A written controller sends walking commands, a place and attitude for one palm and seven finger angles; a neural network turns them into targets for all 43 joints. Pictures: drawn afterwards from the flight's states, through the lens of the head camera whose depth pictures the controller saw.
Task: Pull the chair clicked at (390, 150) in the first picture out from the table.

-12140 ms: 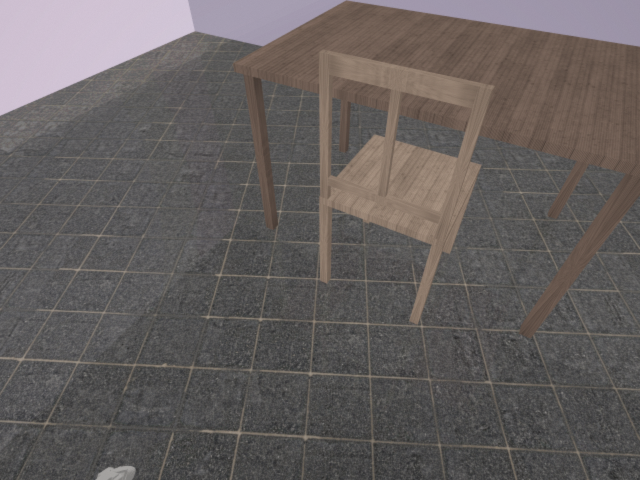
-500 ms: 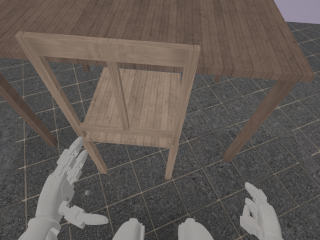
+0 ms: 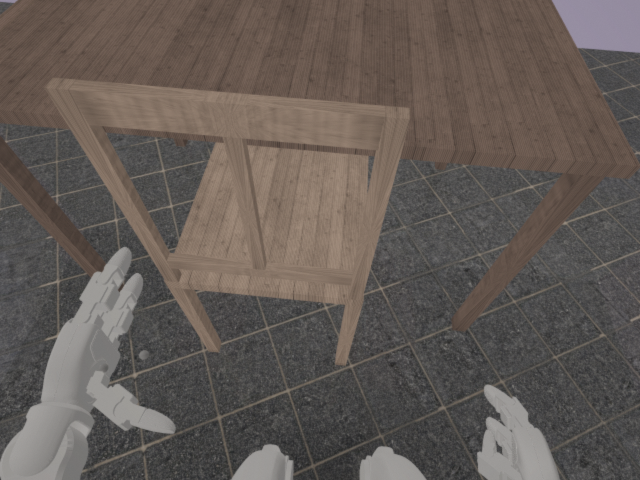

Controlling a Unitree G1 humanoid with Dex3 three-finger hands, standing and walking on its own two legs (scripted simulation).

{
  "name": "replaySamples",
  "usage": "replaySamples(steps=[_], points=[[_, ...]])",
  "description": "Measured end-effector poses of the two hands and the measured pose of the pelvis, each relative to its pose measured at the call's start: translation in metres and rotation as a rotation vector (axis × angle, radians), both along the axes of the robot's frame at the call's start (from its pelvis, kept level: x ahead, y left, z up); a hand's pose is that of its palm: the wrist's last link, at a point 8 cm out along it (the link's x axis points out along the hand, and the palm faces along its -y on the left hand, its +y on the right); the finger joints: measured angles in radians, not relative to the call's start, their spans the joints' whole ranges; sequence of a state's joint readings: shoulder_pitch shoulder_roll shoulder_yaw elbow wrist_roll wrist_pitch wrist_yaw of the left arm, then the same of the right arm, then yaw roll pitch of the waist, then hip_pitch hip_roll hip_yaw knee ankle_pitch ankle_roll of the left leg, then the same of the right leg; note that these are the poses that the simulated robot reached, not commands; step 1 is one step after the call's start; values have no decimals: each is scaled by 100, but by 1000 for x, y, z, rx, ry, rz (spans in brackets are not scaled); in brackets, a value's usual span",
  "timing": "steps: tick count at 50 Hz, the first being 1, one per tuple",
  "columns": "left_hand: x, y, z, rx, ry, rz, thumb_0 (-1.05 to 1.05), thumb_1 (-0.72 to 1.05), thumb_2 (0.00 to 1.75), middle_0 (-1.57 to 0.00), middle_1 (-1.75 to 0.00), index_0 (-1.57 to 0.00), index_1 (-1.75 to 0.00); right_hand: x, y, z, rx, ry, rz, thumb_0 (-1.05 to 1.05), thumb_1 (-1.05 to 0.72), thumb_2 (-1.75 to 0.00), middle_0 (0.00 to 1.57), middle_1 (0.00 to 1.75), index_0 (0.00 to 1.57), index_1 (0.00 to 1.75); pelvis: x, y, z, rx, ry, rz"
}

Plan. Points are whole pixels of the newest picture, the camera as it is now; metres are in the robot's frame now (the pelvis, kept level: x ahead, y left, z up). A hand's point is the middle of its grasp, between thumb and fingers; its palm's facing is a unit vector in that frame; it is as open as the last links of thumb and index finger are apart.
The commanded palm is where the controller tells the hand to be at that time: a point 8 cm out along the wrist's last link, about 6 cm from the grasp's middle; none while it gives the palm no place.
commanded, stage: raise the hand toward the chair's back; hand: left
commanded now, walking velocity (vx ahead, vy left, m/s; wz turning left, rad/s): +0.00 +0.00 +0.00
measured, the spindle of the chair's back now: (249, 213) +0.49 +0.13 -0.01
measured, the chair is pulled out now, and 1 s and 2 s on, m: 0.00 0.00 0.00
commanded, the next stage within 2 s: aim the fingers beside a spindle in 0.40 s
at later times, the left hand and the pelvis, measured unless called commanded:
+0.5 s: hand (144, 370) +0.23 +0.20 +0.05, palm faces -0.05 -1.00 -0.05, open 16.9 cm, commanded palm +0.22 +0.26 +0.04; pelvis -0.01 +0.00 +0.00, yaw +0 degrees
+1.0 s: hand (182, 333) +0.28 +0.18 +0.02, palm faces -0.05 -1.00 -0.04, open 16.9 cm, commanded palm +0.26 +0.23 +0.02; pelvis -0.01 +0.00 -0.01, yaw -1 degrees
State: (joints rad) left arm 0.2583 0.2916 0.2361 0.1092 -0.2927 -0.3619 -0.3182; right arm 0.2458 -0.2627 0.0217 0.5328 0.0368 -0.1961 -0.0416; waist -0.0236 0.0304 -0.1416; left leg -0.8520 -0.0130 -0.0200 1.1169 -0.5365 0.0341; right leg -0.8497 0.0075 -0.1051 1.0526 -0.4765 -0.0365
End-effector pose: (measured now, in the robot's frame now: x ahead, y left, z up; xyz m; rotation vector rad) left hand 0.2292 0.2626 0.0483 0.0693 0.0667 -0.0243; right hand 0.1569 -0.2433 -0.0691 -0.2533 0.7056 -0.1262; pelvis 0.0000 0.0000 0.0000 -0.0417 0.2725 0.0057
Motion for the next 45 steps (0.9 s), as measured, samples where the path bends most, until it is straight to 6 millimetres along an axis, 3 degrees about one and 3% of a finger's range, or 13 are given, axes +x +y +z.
replaySamples(steps=[5, 13, 20, 27, 31, 36, 40, 45], points=[[-2, -10, -9, -29, 72, -56, -2, -50, 30, -6, -8, -6, -8, -7, -3, 5, -7, -2, -29, 1, -90, -90, 20, 30, 20, 30, 0, 2, 3, 4, -1, -11], [-7, -1, 5, -1, -46, 18, -2, -50, 30, -6, -8, -6, -9, -7, 0, 5, -9, -11, -8, 1, -90, -90, 20, 30, 20, 30, -2, 3, 2, 3, -4, -6], [-12, -5, -9, -13, 44, -36, -2, -50, 30, -6, -8, -6, -8, -2, 7, 3, 11, -24, 6, 1, -90, -90, 20, 30, 20, 30, -6, 5, 1, 2, -6, -6], [-15, -2, 4, -11, -32, 1, -2, -50, 30, -6, -8, -6, -9, 0, 10, 7, 10, -41, 17, 1, -90, -90, 20, 30, 20, 30, -7, 3, 2, 1, -11, -2], [-10, -2, -3, -15, -30, 5, -2, -50, 30, -6, -8, -6, -8, 0, 9, 2, 4, -33, 34, 1, -90, -90, 20, 30, 20, 30, -8, 3, -2, -1, -3, 4], [4, -18, -20, -42, 24, -57, -2, -50, 30, -6, -8, -6, -8, -3, 5, -3, -8, -18, 28, 1, -90, -90, 20, 30, 20, 30, -10, 3, -6, -1, 9, 2], [17, -28, -17, -38, -5, -75, -2, -50, 30, -6, -8, -6, -8, -8, 2, -6, -12, -2, 11, 1, -90, -90, 20, 30, 20, 30, -9, 2, -7, 2, 17, -5], [31, -25, -13, -24, -39, -31, -2, -50, 30, -6, -8, -6, -9, -14, 0, -11, 0, 32, 0, 1, -90, -90, 20, 30, 20, 30, -7, 1, -7, 8, 30, -11]])
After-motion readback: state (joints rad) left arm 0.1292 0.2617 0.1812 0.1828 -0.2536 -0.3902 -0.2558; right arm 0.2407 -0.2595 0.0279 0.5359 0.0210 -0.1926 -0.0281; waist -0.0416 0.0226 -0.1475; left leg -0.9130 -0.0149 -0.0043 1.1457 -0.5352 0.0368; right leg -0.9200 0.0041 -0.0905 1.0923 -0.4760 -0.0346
